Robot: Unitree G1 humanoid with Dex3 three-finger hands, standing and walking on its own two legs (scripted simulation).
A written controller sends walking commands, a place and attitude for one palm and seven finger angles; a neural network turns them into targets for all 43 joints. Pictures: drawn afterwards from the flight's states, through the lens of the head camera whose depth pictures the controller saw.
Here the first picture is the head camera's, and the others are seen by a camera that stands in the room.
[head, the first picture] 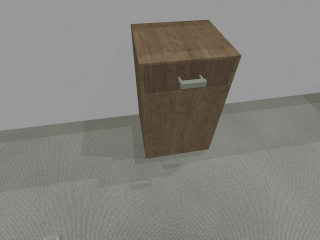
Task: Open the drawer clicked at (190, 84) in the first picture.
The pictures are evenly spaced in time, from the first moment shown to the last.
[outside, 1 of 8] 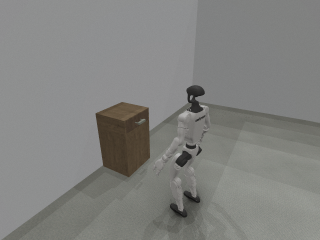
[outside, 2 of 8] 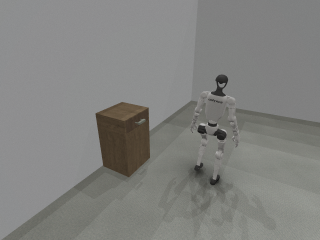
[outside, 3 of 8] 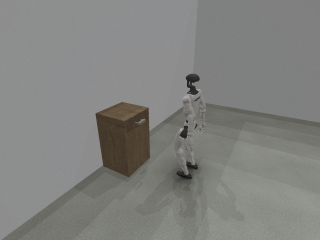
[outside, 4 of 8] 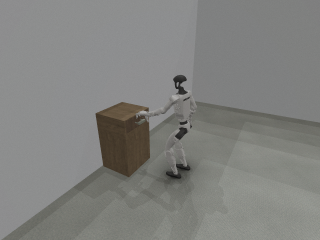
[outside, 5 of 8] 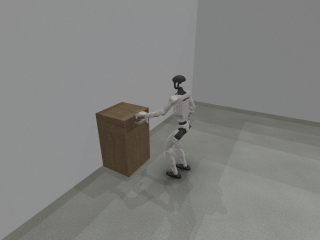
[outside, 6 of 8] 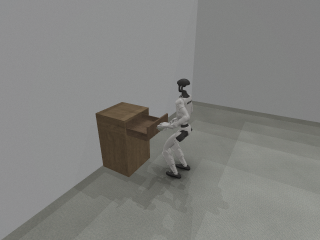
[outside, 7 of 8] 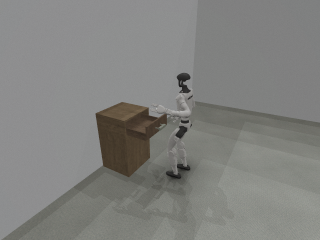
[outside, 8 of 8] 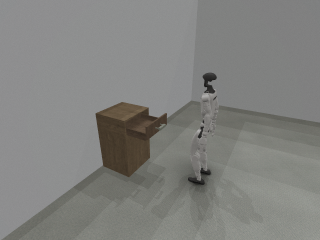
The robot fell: no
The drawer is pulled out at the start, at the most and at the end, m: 0.00 0.30 0.29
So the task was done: yes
